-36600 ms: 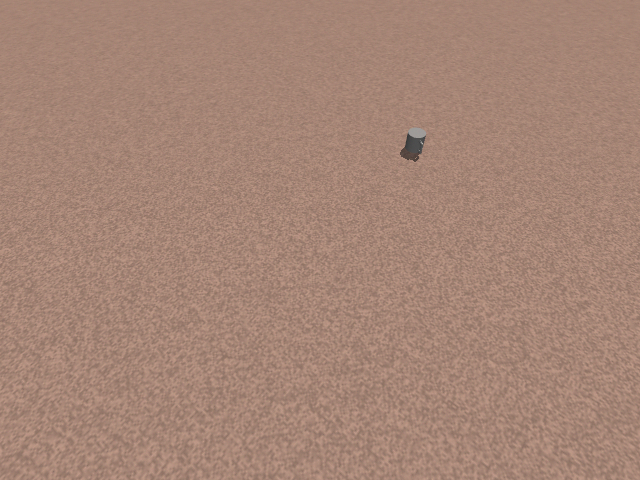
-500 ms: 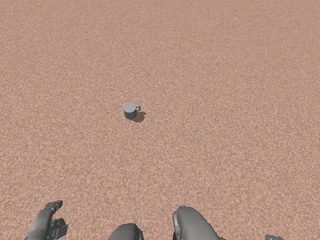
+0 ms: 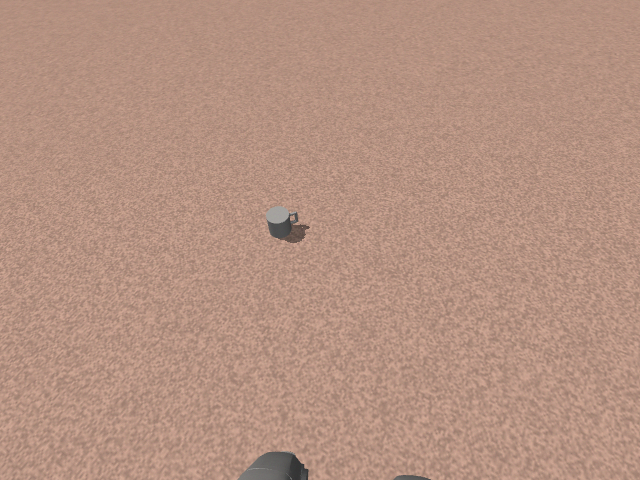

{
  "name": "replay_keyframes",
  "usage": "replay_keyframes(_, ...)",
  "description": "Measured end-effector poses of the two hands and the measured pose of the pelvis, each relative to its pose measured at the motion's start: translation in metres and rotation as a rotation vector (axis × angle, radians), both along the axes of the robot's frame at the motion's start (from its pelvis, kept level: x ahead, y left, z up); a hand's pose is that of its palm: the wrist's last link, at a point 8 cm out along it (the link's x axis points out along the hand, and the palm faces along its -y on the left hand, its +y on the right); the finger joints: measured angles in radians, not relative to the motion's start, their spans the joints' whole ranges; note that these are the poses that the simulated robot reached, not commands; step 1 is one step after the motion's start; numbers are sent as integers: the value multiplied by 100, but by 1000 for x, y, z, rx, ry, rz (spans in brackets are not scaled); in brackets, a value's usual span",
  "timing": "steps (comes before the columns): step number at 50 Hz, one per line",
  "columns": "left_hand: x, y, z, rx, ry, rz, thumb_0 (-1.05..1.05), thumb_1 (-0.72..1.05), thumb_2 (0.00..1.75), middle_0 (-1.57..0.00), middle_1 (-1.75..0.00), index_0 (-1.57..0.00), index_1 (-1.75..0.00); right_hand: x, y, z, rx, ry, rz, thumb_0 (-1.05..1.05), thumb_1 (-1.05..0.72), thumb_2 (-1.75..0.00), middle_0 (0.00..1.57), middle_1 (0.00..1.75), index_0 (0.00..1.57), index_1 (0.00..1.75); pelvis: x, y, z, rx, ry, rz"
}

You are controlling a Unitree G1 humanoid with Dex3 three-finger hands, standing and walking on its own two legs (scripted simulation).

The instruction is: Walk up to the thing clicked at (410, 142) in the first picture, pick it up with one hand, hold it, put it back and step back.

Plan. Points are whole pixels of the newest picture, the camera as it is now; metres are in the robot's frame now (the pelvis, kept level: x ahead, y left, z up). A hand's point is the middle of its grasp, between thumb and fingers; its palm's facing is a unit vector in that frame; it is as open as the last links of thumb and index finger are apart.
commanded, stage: step back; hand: left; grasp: from above
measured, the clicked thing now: (282, 221) +1.09 +0.24 -0.71
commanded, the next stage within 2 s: stand in 0.90 s
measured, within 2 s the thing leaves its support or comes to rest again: neither
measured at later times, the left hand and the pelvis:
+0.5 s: hand out of the picture +0.06 +0.27 -0.13, palm faces +0.08 -0.92 -0.39, open 7.4 cm; pelvis +0.01 +0.00 +0.01, yaw +3 degrees
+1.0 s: hand (132, 478) +0.13 +0.29 -0.13, palm faces +0.04 -0.94 -0.35, open 7.4 cm; pelvis +0.04 +0.02 +0.02, yaw +2 degrees
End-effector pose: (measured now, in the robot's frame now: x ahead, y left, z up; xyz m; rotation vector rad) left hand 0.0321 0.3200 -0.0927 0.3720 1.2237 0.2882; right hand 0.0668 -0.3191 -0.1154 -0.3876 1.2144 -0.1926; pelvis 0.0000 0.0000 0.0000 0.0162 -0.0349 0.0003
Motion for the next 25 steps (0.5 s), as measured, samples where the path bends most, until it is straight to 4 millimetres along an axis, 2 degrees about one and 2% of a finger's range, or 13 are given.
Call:
replay_keyframes(5, -11, 14, -6, 1, -14, 28, 0, 90, 90, -21, -30, -20, -30, -18, 19, -3, 27, 36, 6, 1, -91, -90, 20, 30, 20, 30, -9, 6, -2, 28, -16, 25)
replay_keyframes(11, -2, 8, -2, -24, -13, 13, 0, 90, 90, -20, -30, -20, -30, -20, 26, 5, 62, -21, -4, 0, -90, -90, 21, 30, 21, 30, -10, 2, 6, 9, -13, 17)
replay_keyframes(18, 13, -12, -1, -21, -69, 6, 0, 90, 90, -20, -30, -20, -30, -1, 10, 0, 59, -22, -8, 0, -90, -90, 20, 30, 21, 30, -2, -12, 4, -25, -12, 27)
replay_keyframes(22, 16, -17, 2, -32, -81, 24, 0, 90, 90, -21, -30, -20, -30, 17, 7, 4, 44, -21, 18, 0, -91, -90, 20, 30, 20, 30, 5, -9, 8, -21, -9, 43)
replay_keyframes(25, 19, -13, 1, -41, -74, 33, 0, 90, 90, -21, -30, -20, -30, 29, 9, 7, 32, -16, 38, 0, -91, -90, 20, 30, 20, 30, 11, -4, 9, -20, -5, 56)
